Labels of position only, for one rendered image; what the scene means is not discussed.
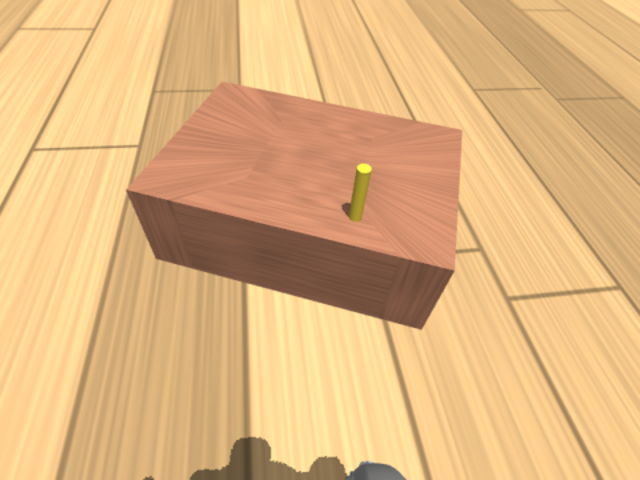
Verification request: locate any can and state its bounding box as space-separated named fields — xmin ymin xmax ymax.
xmin=349 ymin=164 xmax=372 ymax=222

